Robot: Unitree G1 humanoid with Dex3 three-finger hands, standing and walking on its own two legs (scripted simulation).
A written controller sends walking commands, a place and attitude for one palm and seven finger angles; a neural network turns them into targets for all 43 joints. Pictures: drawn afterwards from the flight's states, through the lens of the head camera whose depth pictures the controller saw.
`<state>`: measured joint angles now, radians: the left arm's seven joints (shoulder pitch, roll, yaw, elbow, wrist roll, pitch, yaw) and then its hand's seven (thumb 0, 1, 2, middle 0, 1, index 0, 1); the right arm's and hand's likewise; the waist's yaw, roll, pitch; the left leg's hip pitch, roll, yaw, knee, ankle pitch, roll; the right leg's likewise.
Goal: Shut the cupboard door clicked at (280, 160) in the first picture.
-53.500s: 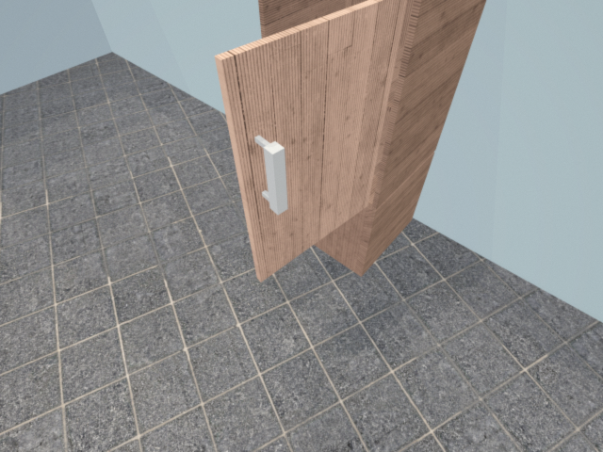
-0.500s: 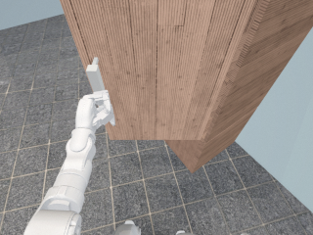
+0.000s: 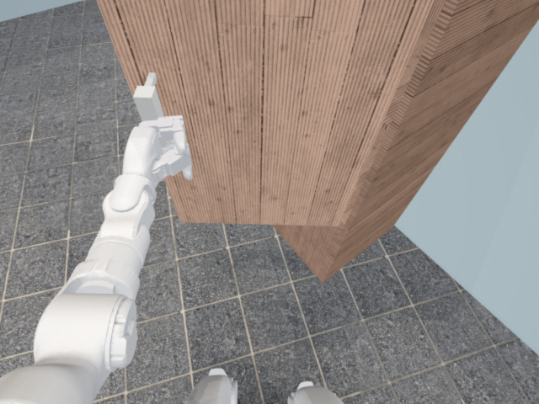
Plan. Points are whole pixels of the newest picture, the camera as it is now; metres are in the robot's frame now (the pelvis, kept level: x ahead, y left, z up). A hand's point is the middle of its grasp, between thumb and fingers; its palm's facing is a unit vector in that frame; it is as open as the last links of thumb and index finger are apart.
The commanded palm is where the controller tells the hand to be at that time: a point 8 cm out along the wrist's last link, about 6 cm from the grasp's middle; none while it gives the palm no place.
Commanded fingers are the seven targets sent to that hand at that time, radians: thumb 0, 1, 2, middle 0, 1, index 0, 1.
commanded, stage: push the door shut along its arc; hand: left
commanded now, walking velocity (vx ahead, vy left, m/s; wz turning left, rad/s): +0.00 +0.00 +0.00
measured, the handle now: (160, 122) +0.54 +0.16 +0.09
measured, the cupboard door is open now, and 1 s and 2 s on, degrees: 52 41 27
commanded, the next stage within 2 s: pull the fist back off the door in 1.42 s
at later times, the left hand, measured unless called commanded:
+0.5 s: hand (215, 124) +0.53 +0.07 +0.10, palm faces -0.23 -0.97 -0.02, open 3.1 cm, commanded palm +0.52 +0.13 +0.09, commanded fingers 0.00 0.90 0.90 -1.30 -1.50 -1.30 -1.50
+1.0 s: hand (225, 110) +0.56 +0.06 +0.09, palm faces -0.34 -0.94 -0.03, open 3.4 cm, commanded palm +0.58 +0.09 +0.09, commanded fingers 0.00 0.90 0.90 -1.30 -1.50 -1.30 -1.50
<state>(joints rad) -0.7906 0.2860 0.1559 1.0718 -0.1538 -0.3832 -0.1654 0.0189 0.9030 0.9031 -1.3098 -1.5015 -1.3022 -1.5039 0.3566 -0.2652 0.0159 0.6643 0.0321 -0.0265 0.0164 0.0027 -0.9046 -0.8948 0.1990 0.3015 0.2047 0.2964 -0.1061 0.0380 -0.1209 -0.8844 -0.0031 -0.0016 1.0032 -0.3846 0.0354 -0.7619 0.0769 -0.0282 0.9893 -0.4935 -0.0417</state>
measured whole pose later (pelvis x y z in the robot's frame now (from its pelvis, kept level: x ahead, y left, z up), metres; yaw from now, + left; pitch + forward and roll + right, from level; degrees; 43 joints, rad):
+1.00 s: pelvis +0.00 -0.01 -0.03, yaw -1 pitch +25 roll -4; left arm -1.28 0.48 0.19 1.35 -0.07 -0.26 -0.33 0.04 0.95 0.95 -1.30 -1.50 -1.30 -1.50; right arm 0.40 -0.29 0.02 0.69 0.00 -0.04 0.02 0.00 -0.90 -0.89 0.20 0.30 0.20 0.30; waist -0.24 0.06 -0.12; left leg -1.17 0.02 -0.04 1.15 -0.43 0.02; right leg -1.03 0.11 -0.07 1.11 -0.53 -0.06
